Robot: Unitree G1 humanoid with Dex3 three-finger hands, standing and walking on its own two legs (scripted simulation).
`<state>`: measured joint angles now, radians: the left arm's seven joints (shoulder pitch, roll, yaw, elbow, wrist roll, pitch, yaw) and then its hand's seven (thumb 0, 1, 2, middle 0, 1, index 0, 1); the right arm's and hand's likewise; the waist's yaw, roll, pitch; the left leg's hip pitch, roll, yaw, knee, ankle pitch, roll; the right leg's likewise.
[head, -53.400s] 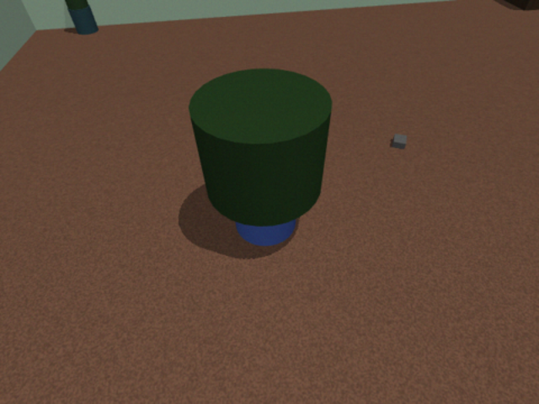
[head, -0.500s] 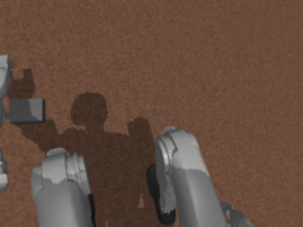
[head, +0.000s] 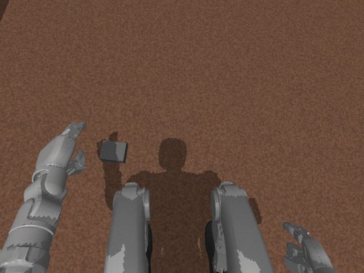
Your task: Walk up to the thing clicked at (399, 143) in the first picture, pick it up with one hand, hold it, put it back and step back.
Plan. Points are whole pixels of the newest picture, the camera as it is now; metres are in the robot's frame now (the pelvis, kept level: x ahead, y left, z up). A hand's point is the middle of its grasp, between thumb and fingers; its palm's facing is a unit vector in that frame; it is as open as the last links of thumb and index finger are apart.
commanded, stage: home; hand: left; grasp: from above
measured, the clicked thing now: (114, 152) +0.48 +0.26 -0.44
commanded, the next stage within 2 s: none
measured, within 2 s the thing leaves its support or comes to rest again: neither
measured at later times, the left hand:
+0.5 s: hand (34, 208) +0.25 +0.21 +0.11, palm faces +0.11 -0.95 -0.28, open 7.4 cm
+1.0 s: hand out of the picture +0.21 +0.20 +0.21, palm faces +0.16 -0.97 -0.20, open 7.4 cm
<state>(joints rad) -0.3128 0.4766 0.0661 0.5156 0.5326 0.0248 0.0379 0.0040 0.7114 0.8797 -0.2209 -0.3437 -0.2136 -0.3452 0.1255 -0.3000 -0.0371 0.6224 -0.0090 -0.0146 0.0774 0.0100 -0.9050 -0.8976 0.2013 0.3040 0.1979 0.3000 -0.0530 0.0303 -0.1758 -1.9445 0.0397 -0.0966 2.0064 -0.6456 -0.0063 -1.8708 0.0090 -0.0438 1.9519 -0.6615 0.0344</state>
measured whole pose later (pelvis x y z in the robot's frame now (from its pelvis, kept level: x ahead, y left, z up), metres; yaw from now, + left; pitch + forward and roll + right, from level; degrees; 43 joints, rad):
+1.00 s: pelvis +0.08 +0.00 +0.26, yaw +6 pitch +10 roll -3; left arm 0.51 0.22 0.03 -0.13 -0.06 0.46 0.02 0.01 0.90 0.90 -0.20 -0.30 -0.20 -0.30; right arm 0.28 -0.22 0.04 0.51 0.01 -0.24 -0.19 0.02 -0.90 -0.90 0.20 0.30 0.20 0.30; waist -0.04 0.06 -0.17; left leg -0.71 0.03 -0.06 1.01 -0.47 -0.01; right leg -0.63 -0.01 -0.05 0.93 -0.47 0.03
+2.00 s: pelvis +0.07 +0.00 +0.26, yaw +6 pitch +9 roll -3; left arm 0.50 0.23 0.03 -0.13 -0.06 0.45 0.02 0.01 0.90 0.90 -0.20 -0.30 -0.20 -0.30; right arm 0.29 -0.22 0.04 0.54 0.00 -0.25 -0.19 0.02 -0.90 -0.90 0.20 0.30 0.20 0.30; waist -0.04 0.05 -0.15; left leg -0.71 0.04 -0.05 1.01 -0.46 -0.01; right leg -0.64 -0.01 -0.05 0.95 -0.47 0.02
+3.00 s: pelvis +0.07 +0.00 +0.26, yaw +6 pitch +5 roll -1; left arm 0.33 0.26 0.00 0.19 0.03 0.22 0.04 0.01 0.90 0.90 -0.21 -0.30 -0.20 -0.30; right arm 0.21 -0.24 0.02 0.68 -0.08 -0.13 -0.11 0.01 -0.90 -0.90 0.20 0.30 0.20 0.30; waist 0.00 0.01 -0.04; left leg -0.59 0.01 -0.03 0.95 -0.44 0.00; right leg -0.54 -0.03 -0.03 0.92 -0.47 0.02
